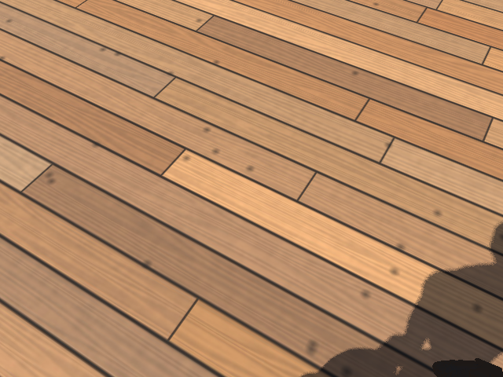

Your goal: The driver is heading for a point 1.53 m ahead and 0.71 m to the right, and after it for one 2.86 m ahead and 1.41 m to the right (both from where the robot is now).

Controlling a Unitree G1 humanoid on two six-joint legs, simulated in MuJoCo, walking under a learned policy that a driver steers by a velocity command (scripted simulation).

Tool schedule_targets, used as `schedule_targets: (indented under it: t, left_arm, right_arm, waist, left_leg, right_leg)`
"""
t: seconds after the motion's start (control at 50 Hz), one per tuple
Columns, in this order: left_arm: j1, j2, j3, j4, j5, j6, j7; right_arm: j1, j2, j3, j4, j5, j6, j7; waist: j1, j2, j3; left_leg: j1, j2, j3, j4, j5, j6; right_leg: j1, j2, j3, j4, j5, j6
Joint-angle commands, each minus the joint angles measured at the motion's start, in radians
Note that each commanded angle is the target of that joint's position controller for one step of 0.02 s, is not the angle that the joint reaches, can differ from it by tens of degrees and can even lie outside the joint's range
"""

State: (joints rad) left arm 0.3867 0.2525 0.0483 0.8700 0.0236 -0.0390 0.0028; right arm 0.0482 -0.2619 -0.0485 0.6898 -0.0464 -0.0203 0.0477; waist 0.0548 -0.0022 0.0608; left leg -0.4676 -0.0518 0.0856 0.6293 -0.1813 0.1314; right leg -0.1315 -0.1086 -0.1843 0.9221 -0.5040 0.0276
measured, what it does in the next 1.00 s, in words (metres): walks ahead, turning right: right foot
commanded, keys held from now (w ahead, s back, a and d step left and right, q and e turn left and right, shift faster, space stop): w+e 1.00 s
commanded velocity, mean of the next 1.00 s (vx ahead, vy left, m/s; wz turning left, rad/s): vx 0.50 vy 0.00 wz -0.34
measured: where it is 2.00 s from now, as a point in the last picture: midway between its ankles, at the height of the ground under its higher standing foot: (400, 207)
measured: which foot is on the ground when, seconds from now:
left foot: down 0.00-0.52, up 0.54-1.00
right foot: up 0.00-0.50, down 0.52-1.00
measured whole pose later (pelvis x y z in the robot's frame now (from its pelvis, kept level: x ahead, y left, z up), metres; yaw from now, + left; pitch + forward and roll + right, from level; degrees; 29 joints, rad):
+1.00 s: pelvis +0.56 -0.06 +0.01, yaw -27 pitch +2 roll -1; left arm 0.44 0.30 0.08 0.83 0.01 -0.04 0.00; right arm 0.05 -0.26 0.01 0.69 -0.03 -0.06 0.02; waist 0.10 0.02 0.03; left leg -0.51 0.01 -0.03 0.53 -0.11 -0.01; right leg 0.00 0.14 0.22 0.41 -0.42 -0.10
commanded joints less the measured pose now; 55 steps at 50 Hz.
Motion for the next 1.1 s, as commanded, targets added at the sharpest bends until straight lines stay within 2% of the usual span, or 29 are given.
schedule_targets:
  t: [0.02, 0.04, 0.06, 0.1, 0.16, 0.22, 0.34, 0.42, 0.48, 0.5, 0.52, 0.54, 0.56, 0.58, 0.6, 0.62, 0.64, 0.68, 0.72, 0.8, 0.9, 0.96, 0.98, 1.0, 1.02, 1.04, 1.06, 1.08, 1.1]
  left_arm:
    - [-0.1, 0.119, 0.019, -0.156, -0.014, -0.028, -0.013]
    - [-0.076, 0.102, 0.01, -0.133, -0.019, -0.034, -0.013]
    - [-0.053, 0.095, 0.009, -0.111, -0.008, -0.025, -0.015]
    - [0.021, 0.091, 0.009, -0.071, 0.009, 0.011, -0.025]
    - [-0.021, 0.081, 0.015, -0.067, -0.002, 0.028, -0.041]
    - [-0.122, 0.079, 0.02, -0.087, -0.008, 0.03, -0.041]
    - [-0.264, 0.048, 0.003, -0.123, 0.004, 0.018, -0.051]
    - [-0.328, 0.034, -0.011, -0.164, 0.006, 0.013, -0.059]
    - [-0.167, 0.075, 0.005, -0.13, 0.009, 0.014, -0.047]
    - [-0.046, 0.107, 0.021, -0.096, 0.013, 0.008, -0.042]
    - [0.1, 0.152, 0.043, -0.058, 0.026, 0.001, -0.032]
    - [0.127, 0.278, 0.079, -0.057, 0.028, 0.007, -0.016]
    - [0.092, 0.282, 0.083, -0.066, -0.013, 0.014, -0.021]
    - [0.03, 0.248, 0.077, -0.07, -0.025, 0.018, -0.016]
    - [-0.02, 0.188, 0.062, -0.074, -0.023, 0.02, -0.014]
    - [-0.061, 0.149, 0.051, -0.076, -0.02, 0.017, -0.013]
    - [-0.083, 0.13, 0.043, -0.078, -0.024, 0.011, -0.009]
    - [-0.078, 0.141, 0.043, -0.078, -0.026, -0.009, -0.011]
    - [-0.053, 0.172, 0.051, -0.073, -0.026, -0.02, -0.012]
    - [0.017, 0.177, 0.055, -0.066, -0.029, -0.014, -0.01]
    - [0.082, 0.195, 0.062, -0.07, -0.014, -0.005, 0.0]
    - [0.016, 0.218, 0.067, -0.098, -0.006, -0.008, 0.009]
    - [-0.016, 0.228, 0.068, -0.108, -0.004, -0.012, 0.007]
    - [-0.035, 0.222, 0.065, -0.11, -0.012, -0.018, -0.002]
    - [-0.027, 0.157, 0.045, -0.134, -0.024, -0.028, -0.012]
    - [0.075, 0.067, 0.026, -0.169, -0.047, -0.027, -0.011]
    - [0.089, 0.149, 0.031, -0.147, -0.011, -0.012, -0.004]
    - [0.025, 0.169, 0.037, -0.136, 0.0, -0.003, -0.008]
    - [-0.024, 0.154, 0.034, -0.141, 0.001, 0.0, -0.018]
  right_arm:
    - [0.316, -0.205, -0.067, 0.035, 0.025, 0.006, -0.043]
    - [0.273, -0.145, -0.048, 0.044, 0.028, -0.003, -0.045]
    - [0.233, -0.112, -0.035, 0.047, 0.028, -0.015, -0.046]
    - [0.21, -0.081, -0.019, 0.056, 0.03, -0.04, -0.043]
    - [0.252, -0.11, -0.026, 0.092, 0.031, -0.062, -0.039]
    - [0.299, -0.105, -0.022, 0.119, 0.03, -0.069, -0.042]
    - [0.334, -0.083, -0.005, 0.158, 0.03, -0.081, -0.059]
    - [0.383, -0.1, -0.001, 0.2, 0.024, -0.072, -0.077]
    - [0.353, -0.156, -0.011, 0.204, 0.015, -0.059, -0.094]
    - [0.335, -0.171, -0.015, 0.196, 0.011, -0.052, -0.094]
    - [0.284, -0.178, -0.016, 0.171, 0.021, -0.052, -0.089]
    - [0.337, -0.068, 0.007, 0.117, 0.03, -0.064, -0.069]
    - [0.291, -0.095, 0.002, 0.086, 0.023, -0.073, -0.057]
    - [0.219, -0.101, 0.007, 0.063, 0.018, -0.086, -0.049]
    - [0.208, -0.109, 0.008, 0.053, 0.026, -0.095, -0.045]
    - [0.215, -0.106, 0.006, 0.06, 0.023, -0.089, -0.046]
    - [0.23, -0.1, 0.009, 0.058, 0.007, -0.068, -0.046]
    - [0.252, -0.079, 0.015, 0.056, -0.007, -0.031, -0.04]
    - [0.211, -0.069, 0.018, 0.032, -0.005, -0.017, -0.035]
    - [0.04, -0.064, 0.024, -0.028, 0.002, -0.017, -0.031]
    - [-0.095, -0.076, 0.033, -0.079, 0.015, -0.034, -0.026]
    - [-0.019, -0.116, 0.022, -0.07, 0.019, -0.047, -0.031]
    - [0.071, -0.139, 0.012, -0.043, 0.02, -0.052, -0.039]
    - [0.202, -0.165, 0.0, -0.008, 0.015, -0.064, -0.05]
    - [0.351, -0.232, -0.018, 0.001, -0.006, -0.073, -0.067]
    - [0.362, -0.322, -0.039, -0.009, -0.022, -0.06, -0.074]
    - [0.314, -0.267, -0.038, -0.008, -0.002, -0.045, -0.068]
    - [0.251, -0.17, -0.017, -0.023, 0.006, -0.042, -0.065]
    - [0.213, -0.12, -0.004, -0.018, 0.009, -0.043, -0.061]
  waist:
    - [-0.151, 0.06, -0.216]
    - [-0.105, 0.023, -0.14]
    - [-0.065, 0.009, -0.108]
    - [-0.024, 0.041, -0.105]
    - [-0.028, 0.041, -0.055]
    - [-0.062, 0.047, 0.002]
    - [-0.094, 0.053, 0.039]
    - [-0.103, 0.063, 0.033]
    - [-0.021, 0.119, -0.073]
    - [0.034, 0.116, -0.137]
    - [0.125, 0.063, -0.206]
    - [0.065, -0.168, -0.29]
    - [0.056, -0.133, -0.349]
    - [0.04, -0.033, -0.195]
    - [0.003, 0.021, -0.101]
    - [-0.042, 0.062, -0.034]
    - [-0.071, 0.052, -0.018]
    - [-0.09, 0.01, -0.04]
    - [-0.085, -0.013, -0.042]
    - [-0.018, -0.056, -0.027]
    - [0.043, -0.071, -0.039]
    - [-0.016, -0.086, -0.053]
    - [-0.058, -0.085, -0.085]
    - [-0.129, -0.037, -0.149]
    - [-0.183, 0.067, -0.287]
    - [-0.122, 0.294, -0.375]
    - [-0.089, 0.219, -0.326]
    - [-0.087, 0.089, -0.19]
    - [-0.079, 0.04, -0.11]
  left_leg:
    - [0.682, 0.387, -0.579, -0.324, 0.094, 0.205]
    - [0.542, 0.338, -0.466, -0.336, 0.254, 0.165]
    - [0.453, 0.291, -0.374, -0.355, 0.326, 0.123]
    - [0.349, 0.251, -0.273, -0.406, 0.388, 0.09]
    - [0.34, 0.233, -0.193, -0.47, 0.366, 0.059]
    - [0.389, 0.226, -0.13, -0.505, 0.344, 0.014]
    - [0.49, 0.228, -0.007, -0.509, 0.486, -0.021]
    - [0.601, 0.252, 0.057, -0.405, 0.814, -0.044]
    - [0.64, 0.279, 0.087, -0.128, 1.202, -0.06]
    - [0.588, 0.282, 0.089, 0.05, 1.141, -0.055]
    - [0.421, 0.246, 0.11, 0.319, 0.883, -0.057]
    - [0.034, 0.081, 0.106, 0.701, 0.01, -0.094]
    - [-0.214, -0.033, -0.101, 0.893, -0.339, -0.1]
    - [-0.296, 0.056, -0.171, 0.845, -0.225, -0.092]
    - [-0.265, 0.093, -0.151, 0.754, -0.157, -0.097]
    - [-0.215, 0.121, -0.143, 0.669, -0.141, -0.109]
    - [-0.153, 0.136, -0.139, 0.613, -0.138, -0.13]
    - [-0.096, 0.143, -0.114, 0.537, -0.129, -0.159]
    - [-0.11, 0.146, -0.09, 0.446, -0.074, -0.181]
    - [-0.169, 0.134, -0.076, 0.217, 0.088, -0.201]
    - [-0.173, 0.086, -0.086, 0.028, 0.14, -0.183]
    - [0.0, 0.059, -0.113, -0.084, 0.069, -0.145]
    - [0.132, 0.033, -0.105, -0.108, 0.027, -0.128]
    - [0.313, 0.042, -0.109, -0.175, 0.047, -0.103]
    - [0.54, 0.234, -0.298, -0.214, -0.14, -0.055]
    - [0.751, 0.496, -0.747, -0.318, -0.233, 0.047]
    - [0.676, 0.501, -0.874, -0.346, -0.353, 0.082]
    - [0.545, 0.454, -0.713, -0.358, -0.364, 0.062]
    - [0.441, 0.396, -0.555, -0.38, -0.245, 0.04]
  right_leg:
    - [-0.639, 0.016, 0.176, 0.442, 0.108, -0.03]
    - [-0.569, -0.012, 0.177, 0.348, 0.158, -0.037]
    - [-0.498, -0.033, 0.185, 0.28, 0.172, -0.038]
    - [-0.384, -0.03, 0.187, 0.236, 0.197, -0.034]
    - [-0.446, -0.01, 0.204, 0.187, 0.289, -0.037]
    - [-0.561, 0.022, 0.244, 0.107, 0.391, -0.04]
    - [-0.577, 0.057, 0.162, -0.138, 0.529, -0.055]
    - [-0.507, 0.11, 0.057, -0.287, 0.449, -0.108]
    - [-0.315, 0.197, 0.013, -0.306, 0.293, -0.182]
    - [-0.174, 0.213, 0.043, -0.348, 0.27, -0.213]
    - [0.054, 0.159, 0.148, -0.445, 0.291, -0.266]
    - [0.365, -0.139, 0.578, -0.433, 0.382, -0.403]
    - [0.458, -0.229, 0.952, -0.571, 0.4, -0.508]
    - [0.333, -0.208, 0.795, -0.617, 0.366, -0.464]
    - [0.19, -0.177, 0.698, -0.652, 0.405, -0.416]
    - [0.073, -0.124, 0.609, -0.672, 0.495, -0.369]
    - [-0.011, -0.076, 0.54, -0.689, 0.561, -0.346]
    - [-0.072, -0.022, 0.464, -0.701, 0.659, -0.332]
    - [-0.09, 0.01, 0.43, -0.711, 0.7, -0.321]
    - [-0.032, 0.047, 0.431, -0.695, 0.691, -0.267]
    - [0.1, 0.015, 0.501, -0.617, 0.751, -0.251]
    - [0.082, -0.011, 0.554, -0.547, 0.786, -0.208]
    - [0.051, 0.003, 0.557, -0.474, 0.856, -0.187]
    - [0.006, 0.059, 0.517, -0.309, 0.864, -0.163]
    - [-0.101, 0.125, 0.446, -0.047, 0.657, -0.137]
    - [-0.408, 0.283, 0.319, 0.215, -0.025, -0.105]
    - [-0.513, 0.199, 0.309, 0.331, -0.03, -0.115]
    - [-0.521, 0.149, 0.301, 0.343, 0.067, -0.112]
    - [-0.503, 0.117, 0.287, 0.3, 0.133, -0.102]
Velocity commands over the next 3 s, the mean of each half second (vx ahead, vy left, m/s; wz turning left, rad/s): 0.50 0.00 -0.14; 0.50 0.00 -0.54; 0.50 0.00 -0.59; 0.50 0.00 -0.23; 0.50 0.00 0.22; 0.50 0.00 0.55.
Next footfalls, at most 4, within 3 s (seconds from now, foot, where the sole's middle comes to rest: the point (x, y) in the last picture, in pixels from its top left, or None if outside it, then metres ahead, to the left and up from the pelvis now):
0.52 right None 0.42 -0.09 -0.75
1.02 left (283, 260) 0.76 -0.03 -0.75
1.54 right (400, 247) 0.83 -0.37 -0.75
2.10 left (426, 162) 1.17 -0.51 -0.75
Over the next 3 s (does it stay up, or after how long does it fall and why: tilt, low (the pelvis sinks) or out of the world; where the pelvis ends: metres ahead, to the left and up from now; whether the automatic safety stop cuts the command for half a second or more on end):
stays up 1.31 -0.76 0.02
